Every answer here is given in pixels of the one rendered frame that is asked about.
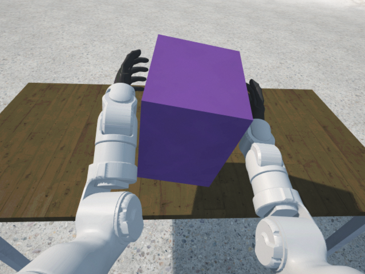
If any table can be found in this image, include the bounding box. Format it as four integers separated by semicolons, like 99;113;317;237
0;83;365;272

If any robot right hand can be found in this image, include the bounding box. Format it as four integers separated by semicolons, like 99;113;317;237
246;79;265;120

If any carton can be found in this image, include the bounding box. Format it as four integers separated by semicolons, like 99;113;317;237
137;34;253;187

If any robot left hand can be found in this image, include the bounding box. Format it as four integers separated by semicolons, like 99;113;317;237
114;49;149;91

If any robot left forearm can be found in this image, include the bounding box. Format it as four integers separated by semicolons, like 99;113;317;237
75;83;137;230

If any left robot upper arm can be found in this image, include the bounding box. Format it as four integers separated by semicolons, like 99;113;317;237
15;191;144;274

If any robot right forearm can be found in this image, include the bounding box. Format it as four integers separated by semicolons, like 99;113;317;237
239;119;327;249

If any right robot upper arm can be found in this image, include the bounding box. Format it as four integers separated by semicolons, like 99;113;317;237
255;216;364;274

